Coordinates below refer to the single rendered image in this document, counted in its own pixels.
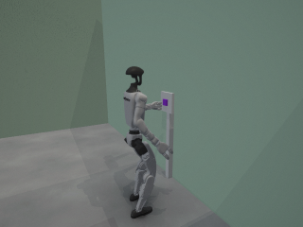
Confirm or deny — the left robot hand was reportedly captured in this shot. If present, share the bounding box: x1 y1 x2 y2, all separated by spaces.
151 101 162 111

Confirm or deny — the right robot upper arm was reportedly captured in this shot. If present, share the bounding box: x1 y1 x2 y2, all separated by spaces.
133 92 148 128

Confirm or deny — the button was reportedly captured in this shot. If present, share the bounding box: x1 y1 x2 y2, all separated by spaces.
163 98 168 106

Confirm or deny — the right robot thigh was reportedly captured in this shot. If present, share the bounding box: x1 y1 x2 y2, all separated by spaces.
134 139 157 182

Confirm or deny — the left robot forearm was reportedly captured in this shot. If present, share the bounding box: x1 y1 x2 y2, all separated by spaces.
145 103 152 111

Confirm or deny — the right robot hand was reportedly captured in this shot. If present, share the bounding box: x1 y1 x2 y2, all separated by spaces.
156 142 173 160

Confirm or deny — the right robot forearm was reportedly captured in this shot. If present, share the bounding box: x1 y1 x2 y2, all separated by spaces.
136 119 161 147

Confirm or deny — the humanoid robot torso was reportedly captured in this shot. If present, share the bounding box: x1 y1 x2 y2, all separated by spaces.
123 89 146 148

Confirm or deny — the panel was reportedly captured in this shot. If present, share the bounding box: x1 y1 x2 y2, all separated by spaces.
160 91 175 179

